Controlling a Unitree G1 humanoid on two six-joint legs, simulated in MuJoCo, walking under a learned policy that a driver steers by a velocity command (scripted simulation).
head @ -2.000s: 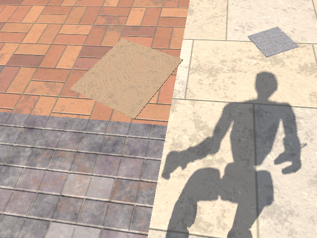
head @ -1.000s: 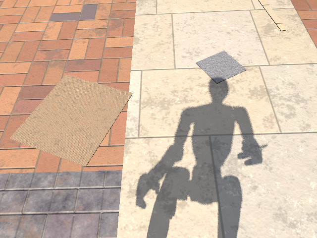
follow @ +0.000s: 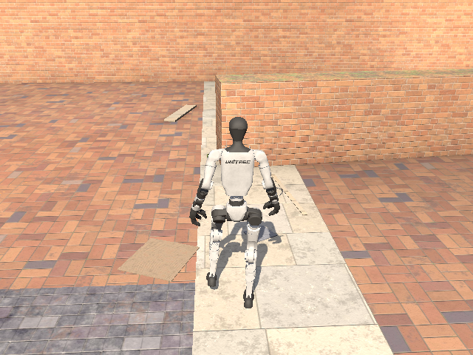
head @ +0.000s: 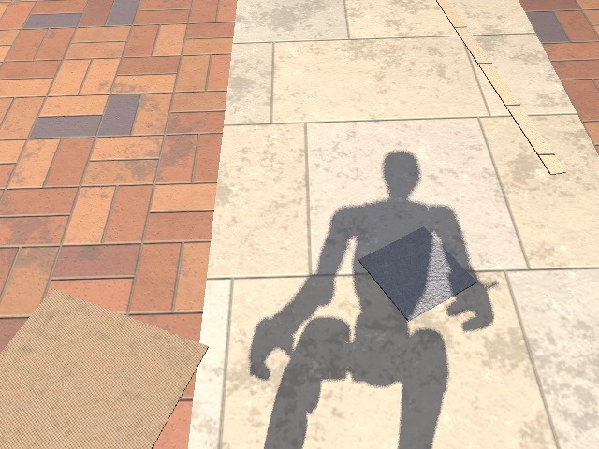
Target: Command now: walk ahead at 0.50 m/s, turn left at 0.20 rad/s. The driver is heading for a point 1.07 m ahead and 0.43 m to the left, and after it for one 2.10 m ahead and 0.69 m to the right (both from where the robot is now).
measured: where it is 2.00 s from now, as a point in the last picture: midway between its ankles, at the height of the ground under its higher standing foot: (147, 254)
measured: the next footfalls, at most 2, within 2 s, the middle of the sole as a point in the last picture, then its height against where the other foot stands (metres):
left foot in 0.26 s outside the picture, level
right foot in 0.74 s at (319, 383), level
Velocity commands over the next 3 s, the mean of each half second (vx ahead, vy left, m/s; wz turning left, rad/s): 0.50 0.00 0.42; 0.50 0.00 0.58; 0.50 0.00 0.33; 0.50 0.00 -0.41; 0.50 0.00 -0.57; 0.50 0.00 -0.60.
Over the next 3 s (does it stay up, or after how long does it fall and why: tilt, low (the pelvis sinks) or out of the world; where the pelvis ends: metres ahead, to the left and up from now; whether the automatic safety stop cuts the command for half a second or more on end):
stays up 1.52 0.60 -0.01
